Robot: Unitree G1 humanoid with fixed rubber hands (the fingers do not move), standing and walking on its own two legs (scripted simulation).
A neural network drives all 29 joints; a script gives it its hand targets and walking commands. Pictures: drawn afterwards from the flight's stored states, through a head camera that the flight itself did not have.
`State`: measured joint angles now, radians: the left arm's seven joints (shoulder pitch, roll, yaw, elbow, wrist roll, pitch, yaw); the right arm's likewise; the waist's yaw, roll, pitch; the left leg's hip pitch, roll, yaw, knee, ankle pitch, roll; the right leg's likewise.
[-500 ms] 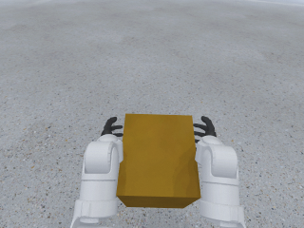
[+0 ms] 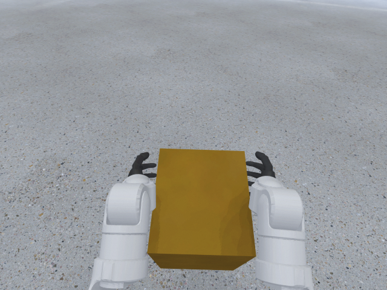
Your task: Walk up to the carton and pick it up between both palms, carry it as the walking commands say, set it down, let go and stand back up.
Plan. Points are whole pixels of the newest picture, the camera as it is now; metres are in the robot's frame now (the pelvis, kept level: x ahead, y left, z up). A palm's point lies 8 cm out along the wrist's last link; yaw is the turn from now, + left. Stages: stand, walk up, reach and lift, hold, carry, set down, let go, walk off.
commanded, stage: carry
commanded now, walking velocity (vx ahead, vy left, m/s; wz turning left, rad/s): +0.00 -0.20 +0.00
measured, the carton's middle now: (199, 214) +0.31 +0.00 +0.03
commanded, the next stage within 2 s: hold in 1.80 s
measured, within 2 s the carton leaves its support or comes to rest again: neither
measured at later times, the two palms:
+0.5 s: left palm (170, 185) +0.31 +0.06 +0.12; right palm (301, 197) +0.30 -0.19 +0.12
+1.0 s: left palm (142, 189) +0.30 +0.11 +0.12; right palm (274, 192) +0.30 -0.14 +0.12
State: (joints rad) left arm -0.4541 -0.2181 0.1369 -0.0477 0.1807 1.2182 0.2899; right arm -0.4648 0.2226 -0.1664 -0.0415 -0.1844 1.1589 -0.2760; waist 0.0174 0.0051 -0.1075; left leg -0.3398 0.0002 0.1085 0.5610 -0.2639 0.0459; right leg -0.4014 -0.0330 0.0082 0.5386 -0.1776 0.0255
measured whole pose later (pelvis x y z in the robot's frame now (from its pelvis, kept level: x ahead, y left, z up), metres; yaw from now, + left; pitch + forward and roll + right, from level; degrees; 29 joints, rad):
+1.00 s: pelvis +0.00 -0.01 +0.00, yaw -1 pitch +2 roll +0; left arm -0.39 -0.19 0.09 -0.14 0.15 1.28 0.27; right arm -0.41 0.20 -0.12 -0.12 -0.16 1.23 -0.27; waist 0.02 0.00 -0.11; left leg -0.32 0.02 0.11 0.54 -0.26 0.03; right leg -0.37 -0.04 -0.05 0.52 -0.19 0.01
